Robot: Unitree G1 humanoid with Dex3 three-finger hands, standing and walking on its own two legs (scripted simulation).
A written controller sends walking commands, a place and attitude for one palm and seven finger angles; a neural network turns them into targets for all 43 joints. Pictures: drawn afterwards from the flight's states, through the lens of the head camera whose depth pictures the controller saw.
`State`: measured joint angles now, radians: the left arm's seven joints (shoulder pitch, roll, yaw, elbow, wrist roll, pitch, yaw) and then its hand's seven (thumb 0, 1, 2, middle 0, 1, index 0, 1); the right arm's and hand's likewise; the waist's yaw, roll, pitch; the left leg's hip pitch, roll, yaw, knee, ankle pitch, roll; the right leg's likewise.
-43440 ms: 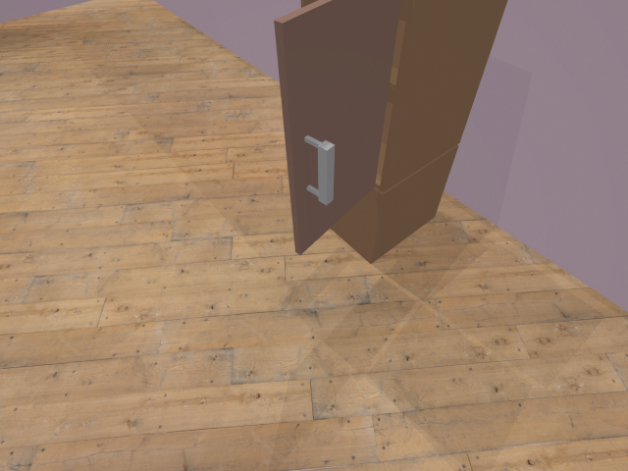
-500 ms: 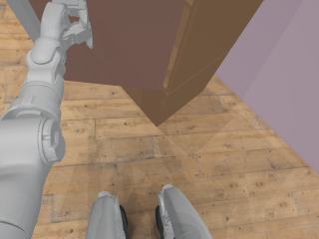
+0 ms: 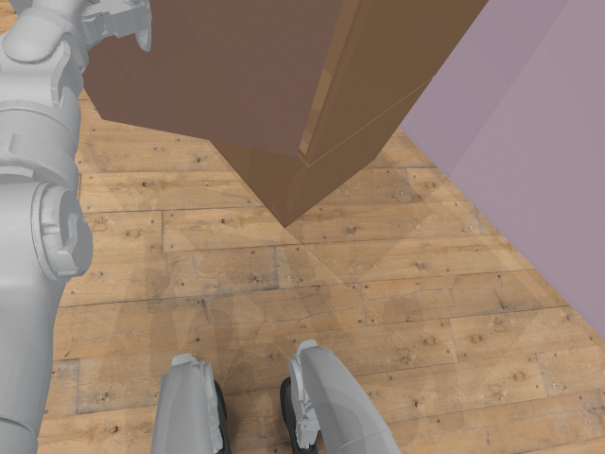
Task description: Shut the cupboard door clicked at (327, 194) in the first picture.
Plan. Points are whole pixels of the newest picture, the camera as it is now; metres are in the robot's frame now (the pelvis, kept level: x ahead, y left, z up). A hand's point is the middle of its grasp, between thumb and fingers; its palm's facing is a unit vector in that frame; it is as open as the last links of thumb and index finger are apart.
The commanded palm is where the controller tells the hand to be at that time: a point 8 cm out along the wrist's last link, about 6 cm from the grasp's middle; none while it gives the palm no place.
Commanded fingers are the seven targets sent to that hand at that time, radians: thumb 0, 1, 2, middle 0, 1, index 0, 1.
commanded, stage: pull the fist back off the door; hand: left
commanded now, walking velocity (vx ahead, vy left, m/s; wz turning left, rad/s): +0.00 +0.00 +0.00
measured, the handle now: out of the picture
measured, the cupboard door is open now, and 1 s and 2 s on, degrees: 42 37 37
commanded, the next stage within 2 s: draw the hand back to the body in 0.94 s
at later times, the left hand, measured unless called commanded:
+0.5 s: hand (176, 8) +0.60 +0.05 +0.10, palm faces +0.08 -1.00 -0.03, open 3.1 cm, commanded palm +0.56 +0.10 +0.10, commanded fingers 0.00 0.90 0.90 -1.30 -1.50 -1.30 -1.50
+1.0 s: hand (181, 66) +0.52 +0.05 +0.10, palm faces +0.05 -1.00 -0.06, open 3.1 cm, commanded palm +0.50 +0.11 +0.10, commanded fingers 0.00 0.90 0.90 -1.30 -1.50 -1.30 -1.50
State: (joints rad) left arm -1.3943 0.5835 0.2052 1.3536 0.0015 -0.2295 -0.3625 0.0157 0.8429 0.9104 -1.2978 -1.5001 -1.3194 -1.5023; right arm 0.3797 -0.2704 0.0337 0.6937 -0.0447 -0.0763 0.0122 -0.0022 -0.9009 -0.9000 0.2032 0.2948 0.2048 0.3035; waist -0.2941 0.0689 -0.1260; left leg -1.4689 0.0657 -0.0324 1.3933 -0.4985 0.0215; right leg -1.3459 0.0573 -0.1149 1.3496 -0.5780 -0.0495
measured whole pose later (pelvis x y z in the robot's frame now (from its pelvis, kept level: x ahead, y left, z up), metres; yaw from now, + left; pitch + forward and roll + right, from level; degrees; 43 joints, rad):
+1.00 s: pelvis +0.03 -0.01 +0.04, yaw +3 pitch +26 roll -1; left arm -0.91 0.13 0.15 1.13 0.07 -0.57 0.23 0.02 0.90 0.90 -1.30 -1.50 -1.31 -1.50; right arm 0.30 -0.26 -0.05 0.65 -0.09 0.02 0.11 0.00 -0.90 -0.90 0.20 0.29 0.20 0.30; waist -0.17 0.05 -0.17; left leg -1.18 0.03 0.01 1.21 -0.48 0.01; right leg -1.09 0.03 -0.07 1.22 -0.58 -0.05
